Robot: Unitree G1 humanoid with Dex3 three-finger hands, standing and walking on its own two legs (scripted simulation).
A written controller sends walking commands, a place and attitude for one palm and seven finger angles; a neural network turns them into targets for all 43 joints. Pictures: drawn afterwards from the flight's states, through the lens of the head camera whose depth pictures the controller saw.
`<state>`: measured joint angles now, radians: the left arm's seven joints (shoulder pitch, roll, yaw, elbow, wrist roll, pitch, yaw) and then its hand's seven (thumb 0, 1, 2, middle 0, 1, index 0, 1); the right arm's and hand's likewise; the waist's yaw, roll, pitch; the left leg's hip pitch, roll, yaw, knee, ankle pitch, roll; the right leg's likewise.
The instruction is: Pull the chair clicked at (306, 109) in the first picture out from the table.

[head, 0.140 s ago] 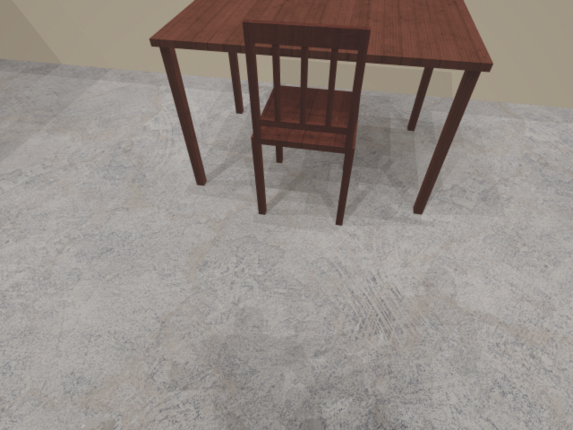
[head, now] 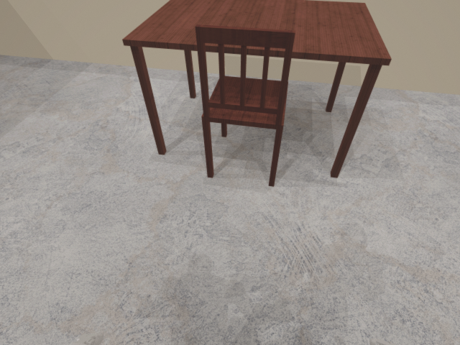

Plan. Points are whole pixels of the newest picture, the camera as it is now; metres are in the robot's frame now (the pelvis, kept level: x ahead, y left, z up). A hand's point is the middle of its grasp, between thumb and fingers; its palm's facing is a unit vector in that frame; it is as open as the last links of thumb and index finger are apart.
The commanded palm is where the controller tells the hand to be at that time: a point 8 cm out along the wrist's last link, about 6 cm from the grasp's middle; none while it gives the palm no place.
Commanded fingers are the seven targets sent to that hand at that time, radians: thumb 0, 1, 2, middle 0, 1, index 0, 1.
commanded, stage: stand and wait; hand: left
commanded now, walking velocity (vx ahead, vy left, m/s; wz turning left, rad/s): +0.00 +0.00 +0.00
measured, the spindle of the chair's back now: (243, 77) +1.17 +0.02 -0.10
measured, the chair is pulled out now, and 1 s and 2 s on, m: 0.00 0.00 0.00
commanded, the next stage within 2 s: look at it before walking up in 0.68 s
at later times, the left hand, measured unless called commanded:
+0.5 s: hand out of the picture +0.03 +0.23 -0.15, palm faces -0.02 -0.94 -0.33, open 7.4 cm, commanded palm none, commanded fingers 0.00 0.90 0.90 -0.20 -0.30 -0.20 -0.30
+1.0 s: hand out of the picture +0.06 +0.23 -0.15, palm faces -0.02 -0.95 -0.32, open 7.4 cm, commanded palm none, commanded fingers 0.00 0.90 0.90 -0.20 -0.30 -0.20 -0.30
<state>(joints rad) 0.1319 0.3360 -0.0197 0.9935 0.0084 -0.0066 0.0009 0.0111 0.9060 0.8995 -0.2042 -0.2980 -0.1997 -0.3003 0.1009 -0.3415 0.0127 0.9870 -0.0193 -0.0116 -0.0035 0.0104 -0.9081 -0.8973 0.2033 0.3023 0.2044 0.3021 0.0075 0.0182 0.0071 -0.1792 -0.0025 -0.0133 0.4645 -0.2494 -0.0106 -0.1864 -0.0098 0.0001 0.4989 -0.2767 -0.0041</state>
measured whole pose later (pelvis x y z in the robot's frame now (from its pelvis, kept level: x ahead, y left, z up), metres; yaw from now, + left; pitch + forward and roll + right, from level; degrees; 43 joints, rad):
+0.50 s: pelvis -0.02 -0.01 +0.00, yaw +0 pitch -2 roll +0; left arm 0.19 0.32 -0.01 1.09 0.01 0.00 0.00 0.01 0.91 0.90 -0.20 -0.30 -0.20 -0.30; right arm 0.18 -0.33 0.01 1.11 -0.02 -0.01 0.00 0.01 -0.91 -0.90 0.20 0.30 0.20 0.30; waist 0.00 0.01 0.04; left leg -0.18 0.02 -0.02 0.41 -0.20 -0.03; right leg -0.18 0.01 -0.01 0.43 -0.22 -0.02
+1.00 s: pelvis -0.02 -0.01 +0.01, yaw +0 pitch -2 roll +0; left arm 0.15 0.32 -0.01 1.08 0.01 -0.01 0.00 0.01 0.91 0.90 -0.20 -0.30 -0.20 -0.30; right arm 0.13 -0.32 0.01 1.10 -0.01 -0.02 0.00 0.01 -0.91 -0.90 0.20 0.30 0.20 0.30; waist 0.01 0.01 0.02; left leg -0.16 0.02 -0.01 0.38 -0.18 -0.03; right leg -0.17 0.01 0.00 0.41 -0.20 -0.02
